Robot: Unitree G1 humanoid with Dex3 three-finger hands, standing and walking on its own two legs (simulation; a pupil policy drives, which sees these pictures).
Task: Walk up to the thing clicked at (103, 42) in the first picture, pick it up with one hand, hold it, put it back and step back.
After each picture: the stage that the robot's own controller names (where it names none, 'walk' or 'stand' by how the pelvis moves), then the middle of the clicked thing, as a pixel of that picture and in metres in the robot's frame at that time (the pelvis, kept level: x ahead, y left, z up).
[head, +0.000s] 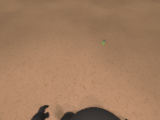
stand; (103, 42) +1.77 -0.36 -0.72
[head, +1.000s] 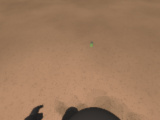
walk; (91, 44) +1.67 +0.04 -0.70
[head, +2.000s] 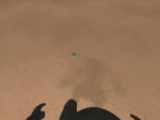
walk; (73, 56) +1.11 +0.33 -0.71
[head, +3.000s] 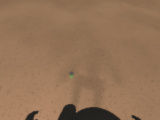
walk; (71, 74) +0.70 +0.24 -0.70
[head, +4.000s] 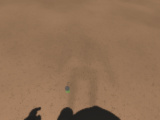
walk; (67, 89) +0.44 +0.22 -0.70
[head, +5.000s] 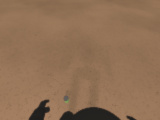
stand; (66, 99) +0.34 +0.24 -0.71
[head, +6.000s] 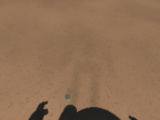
stand; (67, 97) +0.29 +0.23 -0.71
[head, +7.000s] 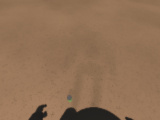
stand; (69, 98) +0.31 +0.20 -0.72
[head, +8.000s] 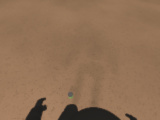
stand; (70, 95) +0.33 +0.18 -0.71
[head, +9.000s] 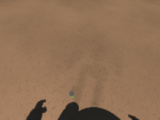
stand; (71, 94) +0.34 +0.17 -0.70
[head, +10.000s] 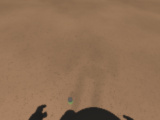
stand; (70, 100) +0.32 +0.18 -0.72
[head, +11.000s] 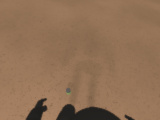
stand; (68, 91) +0.36 +0.18 -0.71
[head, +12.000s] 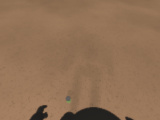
stand; (68, 99) +0.33 +0.22 -0.72
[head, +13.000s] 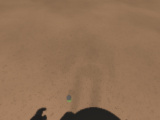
stand; (69, 98) +0.34 +0.20 -0.73
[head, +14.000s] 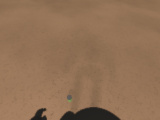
stand; (69, 98) +0.35 +0.19 -0.72
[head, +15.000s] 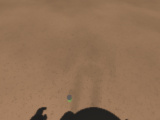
stand; (69, 98) +0.34 +0.19 -0.72
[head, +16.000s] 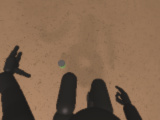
go down; (62, 64) +0.40 +0.24 -0.40
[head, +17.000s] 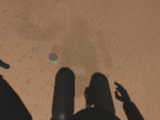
go down; (53, 58) +0.41 +0.28 -0.30
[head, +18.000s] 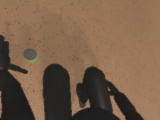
close in; (31, 56) +0.37 +0.31 -0.22
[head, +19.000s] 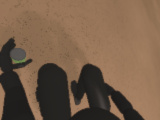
close; (18, 56) +0.37 +0.32 -0.21
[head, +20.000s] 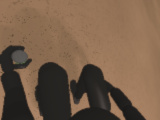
lift; (20, 57) +0.35 +0.31 -0.22
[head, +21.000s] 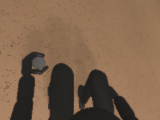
lift; (39, 63) +0.30 +0.30 -0.15
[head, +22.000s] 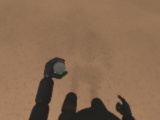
lift; (60, 71) +0.32 +0.19 +0.03
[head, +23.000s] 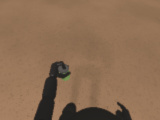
hold; (64, 72) +0.33 +0.17 +0.00
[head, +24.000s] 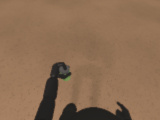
hold; (65, 73) +0.33 +0.17 +0.00
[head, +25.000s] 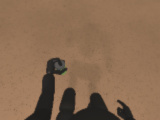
crouch; (61, 67) +0.36 +0.19 -0.06
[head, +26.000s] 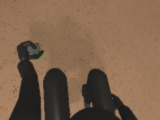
lower; (36, 52) +0.42 +0.30 -0.14
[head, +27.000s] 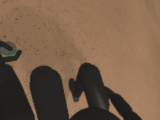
lower; (10, 52) +0.40 +0.33 -0.22
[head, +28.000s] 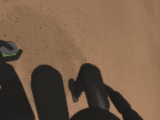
lower; (10, 52) +0.39 +0.33 -0.22
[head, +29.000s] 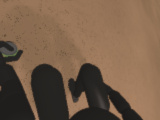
lower; (11, 52) +0.39 +0.33 -0.22
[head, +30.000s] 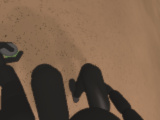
lower; (11, 53) +0.38 +0.34 -0.22
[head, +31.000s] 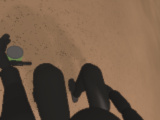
withdraw; (15, 54) +0.37 +0.32 -0.22
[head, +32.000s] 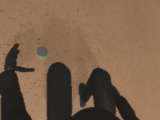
stand; (42, 53) +0.39 +0.30 -0.24
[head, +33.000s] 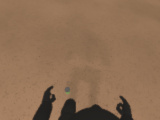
stand; (67, 90) +0.36 +0.19 -0.62
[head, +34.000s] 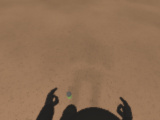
stand; (69, 95) +0.37 +0.20 -0.66
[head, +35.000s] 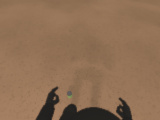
stand; (69, 94) +0.37 +0.20 -0.67
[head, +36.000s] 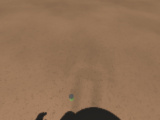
walk; (71, 97) +0.38 +0.18 -0.72
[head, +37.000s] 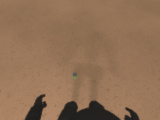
walk; (74, 75) +0.56 +0.16 -0.70
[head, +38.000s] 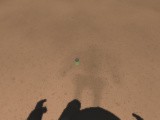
walk; (77, 61) +0.88 +0.22 -0.70
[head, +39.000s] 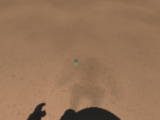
stand; (75, 62) +1.00 +0.21 -0.70
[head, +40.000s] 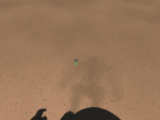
stand; (76, 62) +1.01 +0.22 -0.72
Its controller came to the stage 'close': yes
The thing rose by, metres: 0.71
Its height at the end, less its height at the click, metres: +0.00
